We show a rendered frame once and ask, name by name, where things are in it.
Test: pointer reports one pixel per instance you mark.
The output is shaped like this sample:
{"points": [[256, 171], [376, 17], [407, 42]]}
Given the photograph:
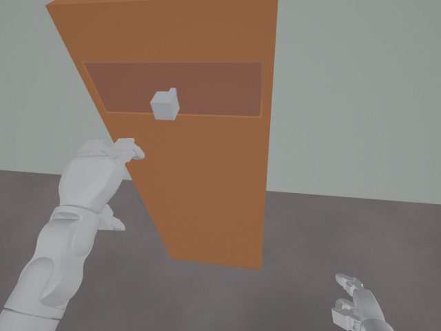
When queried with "drawer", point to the drawer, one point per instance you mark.
{"points": [[218, 87]]}

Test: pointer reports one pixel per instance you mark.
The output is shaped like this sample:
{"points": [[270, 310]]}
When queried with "robot left forearm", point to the robot left forearm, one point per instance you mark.
{"points": [[55, 272]]}

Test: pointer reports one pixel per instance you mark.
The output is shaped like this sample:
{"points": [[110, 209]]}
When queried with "handle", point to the handle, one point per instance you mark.
{"points": [[165, 105]]}

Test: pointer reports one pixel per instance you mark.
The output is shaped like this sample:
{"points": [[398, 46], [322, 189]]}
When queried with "robot right hand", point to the robot right hand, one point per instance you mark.
{"points": [[349, 315]]}

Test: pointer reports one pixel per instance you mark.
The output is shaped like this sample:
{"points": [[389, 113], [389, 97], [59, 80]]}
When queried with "cabinet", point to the cabinet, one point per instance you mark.
{"points": [[203, 178]]}

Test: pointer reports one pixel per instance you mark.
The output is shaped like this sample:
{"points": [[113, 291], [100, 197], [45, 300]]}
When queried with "robot left hand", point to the robot left hand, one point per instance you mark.
{"points": [[91, 179]]}

